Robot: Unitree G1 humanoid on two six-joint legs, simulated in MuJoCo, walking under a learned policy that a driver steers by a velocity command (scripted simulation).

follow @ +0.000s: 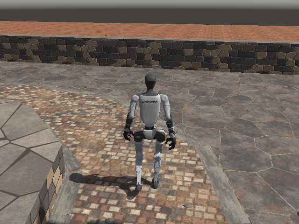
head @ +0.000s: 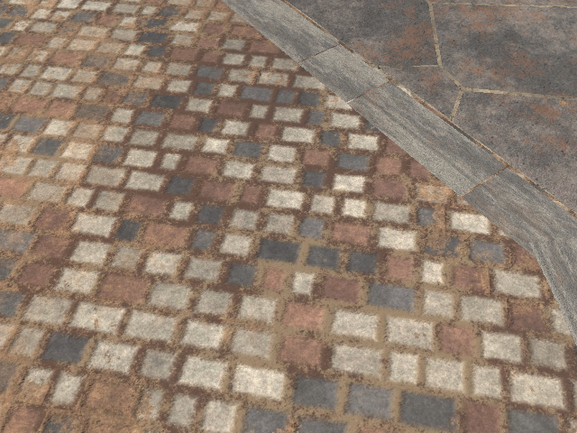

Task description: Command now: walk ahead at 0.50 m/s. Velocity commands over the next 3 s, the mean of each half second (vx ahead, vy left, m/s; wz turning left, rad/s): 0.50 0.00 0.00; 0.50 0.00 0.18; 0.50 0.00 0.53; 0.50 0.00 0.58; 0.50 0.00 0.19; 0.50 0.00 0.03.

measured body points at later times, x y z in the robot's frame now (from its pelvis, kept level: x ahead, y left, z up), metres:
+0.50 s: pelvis +0.28 +0.04 -0.01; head +0.31 +0.05 +0.44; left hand +0.22 +0.27 -0.16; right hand +0.44 -0.20 -0.12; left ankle +0.36 +0.10 -0.73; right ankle +0.09 -0.07 -0.66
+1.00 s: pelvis +0.54 +0.01 -0.01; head +0.58 +0.01 +0.44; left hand +0.74 +0.25 -0.11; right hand +0.47 -0.23 -0.15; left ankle +0.37 +0.10 -0.73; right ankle +0.67 -0.07 -0.74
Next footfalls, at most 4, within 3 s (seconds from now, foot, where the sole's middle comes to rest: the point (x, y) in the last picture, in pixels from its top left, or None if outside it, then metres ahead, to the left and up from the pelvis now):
0.44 left None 0.40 0.11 -0.77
0.98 right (329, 334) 0.71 -0.07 -0.77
1.52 left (222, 273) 0.90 0.21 -0.77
2.08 right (204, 175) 1.26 0.28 -0.77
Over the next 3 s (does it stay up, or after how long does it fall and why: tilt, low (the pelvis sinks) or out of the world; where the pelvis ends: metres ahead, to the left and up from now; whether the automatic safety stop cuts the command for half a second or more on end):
stays up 1.39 0.59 0.01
